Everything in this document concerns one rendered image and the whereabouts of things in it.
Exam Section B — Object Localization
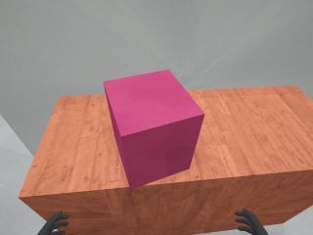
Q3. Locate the carton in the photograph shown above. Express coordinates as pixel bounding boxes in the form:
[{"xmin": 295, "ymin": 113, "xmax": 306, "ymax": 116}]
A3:
[{"xmin": 103, "ymin": 70, "xmax": 205, "ymax": 190}]

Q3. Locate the pedestal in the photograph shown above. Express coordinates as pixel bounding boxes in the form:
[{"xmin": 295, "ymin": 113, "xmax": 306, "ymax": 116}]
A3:
[{"xmin": 18, "ymin": 85, "xmax": 313, "ymax": 235}]

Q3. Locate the robot right hand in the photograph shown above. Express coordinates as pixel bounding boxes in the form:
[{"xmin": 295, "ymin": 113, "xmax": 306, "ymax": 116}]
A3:
[{"xmin": 235, "ymin": 209, "xmax": 268, "ymax": 235}]

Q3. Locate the robot left hand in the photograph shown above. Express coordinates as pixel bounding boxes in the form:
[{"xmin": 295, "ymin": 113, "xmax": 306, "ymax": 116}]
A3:
[{"xmin": 37, "ymin": 211, "xmax": 69, "ymax": 235}]

